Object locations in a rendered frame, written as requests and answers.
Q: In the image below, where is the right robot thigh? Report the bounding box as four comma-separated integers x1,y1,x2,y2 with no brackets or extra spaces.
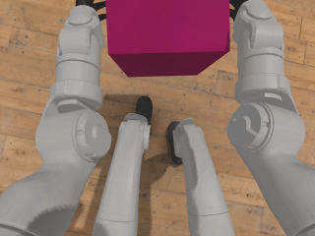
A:
172,124,235,236

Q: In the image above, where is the right robot hand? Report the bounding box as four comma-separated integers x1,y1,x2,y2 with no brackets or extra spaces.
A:
229,0,248,21

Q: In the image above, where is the left robot hand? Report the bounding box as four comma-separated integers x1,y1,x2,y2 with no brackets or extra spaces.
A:
75,0,106,21

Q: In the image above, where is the left robot forearm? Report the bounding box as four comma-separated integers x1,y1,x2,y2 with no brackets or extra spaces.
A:
39,5,105,123

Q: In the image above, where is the left robot upper arm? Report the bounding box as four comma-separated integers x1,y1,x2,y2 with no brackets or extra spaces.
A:
0,109,112,236

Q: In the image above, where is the right robot upper arm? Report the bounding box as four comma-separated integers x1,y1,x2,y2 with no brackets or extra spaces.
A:
226,101,315,236

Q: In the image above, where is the robot left shin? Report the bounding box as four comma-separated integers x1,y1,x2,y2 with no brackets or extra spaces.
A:
117,113,149,136

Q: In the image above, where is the carton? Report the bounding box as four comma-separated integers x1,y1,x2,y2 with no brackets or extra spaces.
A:
105,0,230,78

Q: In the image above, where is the right robot forearm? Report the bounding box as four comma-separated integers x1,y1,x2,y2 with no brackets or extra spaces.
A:
232,0,300,117

